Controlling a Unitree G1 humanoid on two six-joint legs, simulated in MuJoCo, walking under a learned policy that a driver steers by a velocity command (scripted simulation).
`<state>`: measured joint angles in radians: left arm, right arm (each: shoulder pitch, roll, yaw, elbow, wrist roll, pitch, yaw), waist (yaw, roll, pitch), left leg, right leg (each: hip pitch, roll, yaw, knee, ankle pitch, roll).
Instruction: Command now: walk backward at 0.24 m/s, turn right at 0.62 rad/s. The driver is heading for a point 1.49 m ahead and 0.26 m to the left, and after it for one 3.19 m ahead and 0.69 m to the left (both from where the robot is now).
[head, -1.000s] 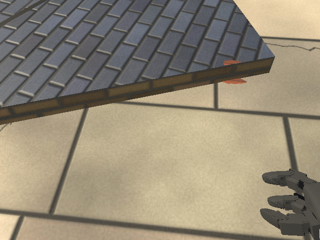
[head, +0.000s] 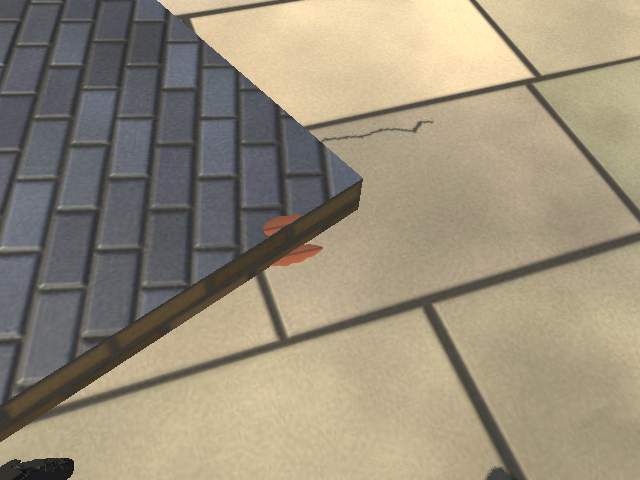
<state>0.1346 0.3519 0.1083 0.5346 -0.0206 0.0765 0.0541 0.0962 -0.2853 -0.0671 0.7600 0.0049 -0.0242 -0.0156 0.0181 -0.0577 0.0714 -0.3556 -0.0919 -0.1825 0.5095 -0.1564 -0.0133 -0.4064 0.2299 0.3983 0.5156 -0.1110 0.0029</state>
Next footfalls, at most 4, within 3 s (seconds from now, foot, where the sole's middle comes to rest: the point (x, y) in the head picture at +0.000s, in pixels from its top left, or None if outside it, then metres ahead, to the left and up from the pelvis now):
0.44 right None -0.18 -0.06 -0.77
0.96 left None -0.16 0.19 -0.77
1.60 right None -0.08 -0.03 -0.77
2.08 left None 0.21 0.16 -0.77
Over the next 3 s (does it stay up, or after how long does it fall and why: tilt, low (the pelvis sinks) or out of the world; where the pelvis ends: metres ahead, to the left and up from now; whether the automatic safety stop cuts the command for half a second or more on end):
stays up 0.80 0.27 0.01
